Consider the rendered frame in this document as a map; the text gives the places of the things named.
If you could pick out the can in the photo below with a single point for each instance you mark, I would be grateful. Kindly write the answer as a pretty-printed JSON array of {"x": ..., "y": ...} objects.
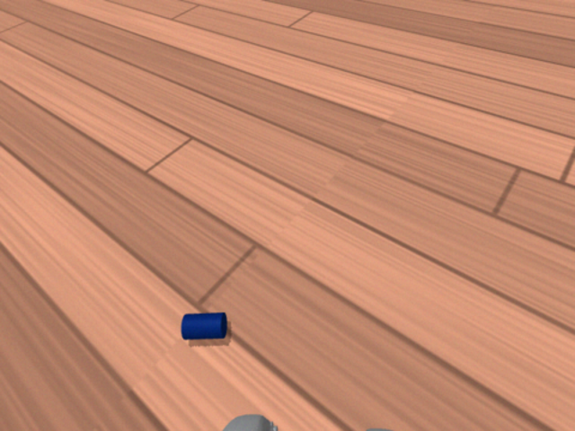
[{"x": 204, "y": 326}]

